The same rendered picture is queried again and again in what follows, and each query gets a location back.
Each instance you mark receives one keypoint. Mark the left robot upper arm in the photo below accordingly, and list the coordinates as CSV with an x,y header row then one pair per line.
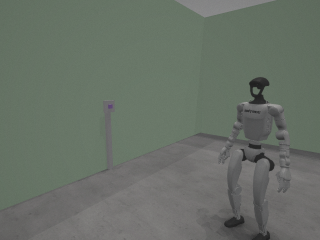
x,y
277,111

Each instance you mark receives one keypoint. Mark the right robot upper arm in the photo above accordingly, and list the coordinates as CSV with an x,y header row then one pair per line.
x,y
239,124

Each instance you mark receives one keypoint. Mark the robot head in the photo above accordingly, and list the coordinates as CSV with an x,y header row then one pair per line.
x,y
260,83

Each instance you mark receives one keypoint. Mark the left robot shin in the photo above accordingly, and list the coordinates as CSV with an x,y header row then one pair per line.
x,y
261,215

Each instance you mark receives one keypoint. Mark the panel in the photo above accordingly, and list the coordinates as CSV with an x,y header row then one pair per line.
x,y
108,131

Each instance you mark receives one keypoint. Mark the right robot forearm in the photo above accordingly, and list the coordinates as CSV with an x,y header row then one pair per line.
x,y
232,138

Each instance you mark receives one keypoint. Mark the right robot hand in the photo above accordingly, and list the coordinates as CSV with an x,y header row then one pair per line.
x,y
224,154

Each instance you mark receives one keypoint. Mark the left robot forearm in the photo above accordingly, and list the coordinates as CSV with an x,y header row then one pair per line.
x,y
284,151

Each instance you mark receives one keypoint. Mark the left robot hand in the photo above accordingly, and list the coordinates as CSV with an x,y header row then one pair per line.
x,y
283,175

